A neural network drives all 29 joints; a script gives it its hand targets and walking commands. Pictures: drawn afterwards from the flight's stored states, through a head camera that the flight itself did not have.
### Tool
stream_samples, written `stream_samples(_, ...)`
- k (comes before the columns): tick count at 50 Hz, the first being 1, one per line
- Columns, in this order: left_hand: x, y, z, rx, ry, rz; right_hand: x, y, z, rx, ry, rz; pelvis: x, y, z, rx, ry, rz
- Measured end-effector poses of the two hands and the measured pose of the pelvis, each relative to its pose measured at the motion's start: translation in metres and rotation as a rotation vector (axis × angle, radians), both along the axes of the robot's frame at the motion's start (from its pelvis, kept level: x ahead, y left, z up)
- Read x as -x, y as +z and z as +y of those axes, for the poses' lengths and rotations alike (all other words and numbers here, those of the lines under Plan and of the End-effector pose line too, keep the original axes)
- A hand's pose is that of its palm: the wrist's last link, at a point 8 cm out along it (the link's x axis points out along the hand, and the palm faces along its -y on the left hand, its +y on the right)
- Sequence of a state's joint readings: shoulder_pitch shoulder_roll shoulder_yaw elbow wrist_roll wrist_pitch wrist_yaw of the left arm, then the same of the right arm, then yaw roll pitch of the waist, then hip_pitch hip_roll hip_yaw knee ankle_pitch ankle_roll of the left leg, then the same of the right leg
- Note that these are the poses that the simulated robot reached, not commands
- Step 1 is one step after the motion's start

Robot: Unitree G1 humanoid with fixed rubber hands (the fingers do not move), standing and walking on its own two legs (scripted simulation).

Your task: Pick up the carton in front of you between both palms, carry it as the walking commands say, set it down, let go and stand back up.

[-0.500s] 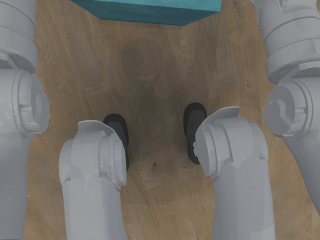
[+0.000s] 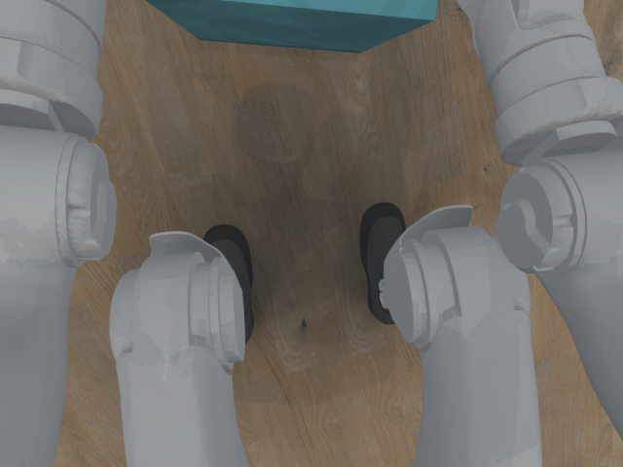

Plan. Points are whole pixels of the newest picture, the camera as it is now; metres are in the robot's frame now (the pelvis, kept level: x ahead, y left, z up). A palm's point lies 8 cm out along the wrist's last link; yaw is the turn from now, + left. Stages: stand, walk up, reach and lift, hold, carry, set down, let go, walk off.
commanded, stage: reach and lift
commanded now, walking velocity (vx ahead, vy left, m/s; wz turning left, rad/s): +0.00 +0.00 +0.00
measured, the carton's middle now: out of the picture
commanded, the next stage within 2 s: none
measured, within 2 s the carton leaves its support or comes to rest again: leaves its support in 0.38 s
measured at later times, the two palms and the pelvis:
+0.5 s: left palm out of the picture +0.57 +0.16 -0.12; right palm out of the picture +0.56 -0.14 -0.12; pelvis +0.01 +0.00 +0.01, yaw +1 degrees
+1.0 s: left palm out of the picture +0.51 +0.16 +0.06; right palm out of the picture +0.51 -0.13 +0.06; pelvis +0.00 -0.01 +0.12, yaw +3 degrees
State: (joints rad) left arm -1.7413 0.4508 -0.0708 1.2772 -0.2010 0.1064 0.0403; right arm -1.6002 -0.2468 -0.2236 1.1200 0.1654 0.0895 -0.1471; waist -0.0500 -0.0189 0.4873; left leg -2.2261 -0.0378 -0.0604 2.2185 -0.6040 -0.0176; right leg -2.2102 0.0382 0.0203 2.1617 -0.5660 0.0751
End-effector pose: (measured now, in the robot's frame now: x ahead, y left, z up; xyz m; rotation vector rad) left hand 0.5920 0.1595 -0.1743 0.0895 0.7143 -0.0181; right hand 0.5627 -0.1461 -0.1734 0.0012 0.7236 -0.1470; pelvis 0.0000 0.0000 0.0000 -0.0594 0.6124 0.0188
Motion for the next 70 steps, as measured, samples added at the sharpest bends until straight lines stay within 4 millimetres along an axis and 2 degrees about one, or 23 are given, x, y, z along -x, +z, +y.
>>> stream_samples(7,-0.002,0.001,-0.002,-0.014,-0.004,0.023,0.000,-0.001,0.000,-0.014,-0.022,-0.001,0.001,-0.003,0.000,-0.001,0.001,-0.029)
stream_samples(15,0.002,-0.001,-0.001,0.031,0.002,0.025,-0.005,0.001,-0.001,-0.019,0.006,0.029,-0.009,-0.010,0.000,-0.007,-0.002,-0.006)
stream_samples(20,0.010,0.007,-0.001,0.001,0.040,0.018,-0.004,0.014,0.005,-0.003,-0.031,0.022,-0.014,-0.007,0.000,-0.009,0.000,0.033)
stream_samples(23,0.015,0.029,0.000,-0.001,0.069,-0.005,0.001,0.036,0.009,-0.007,-0.039,-0.004,-0.014,0.001,-0.001,-0.010,0.005,0.035)
stream_samples(27,0.024,0.077,0.004,0.022,0.099,-0.039,0.011,0.078,0.013,-0.024,-0.043,-0.041,-0.012,0.016,-0.003,-0.010,0.016,0.065)
stream_samples(32,0.043,0.136,0.008,0.033,0.126,-0.026,0.028,0.132,0.016,-0.035,-0.038,-0.031,-0.006,0.043,-0.006,-0.012,0.030,0.108)
stream_samples(36,0.057,0.170,0.007,0.026,0.125,-0.010,0.041,0.166,0.015,-0.024,-0.026,-0.014,0.001,0.066,-0.008,-0.014,0.035,0.127)
stream_samples(43,0.070,0.205,0.003,0.022,0.127,-0.017,0.052,0.202,0.011,-0.016,-0.021,-0.020,0.009,0.096,-0.009,-0.019,0.034,0.144)
stream_samples(48,0.076,0.225,0.004,0.028,0.141,-0.030,0.053,0.224,0.011,-0.018,-0.015,-0.034,0.007,0.113,-0.010,-0.024,0.031,0.150)
stream_samples(55,0.087,0.263,0.006,0.037,0.164,-0.030,0.059,0.263,0.013,-0.017,-0.003,-0.034,-0.006,0.143,-0.010,-0.027,0.033,0.139)
stream_samples(70,0.122,0.363,0.003,0.046,0.191,-0.020,0.090,0.363,0.011,-0.025,0.006,-0.025,-0.038,0.228,-0.008,-0.040,0.035,0.019)
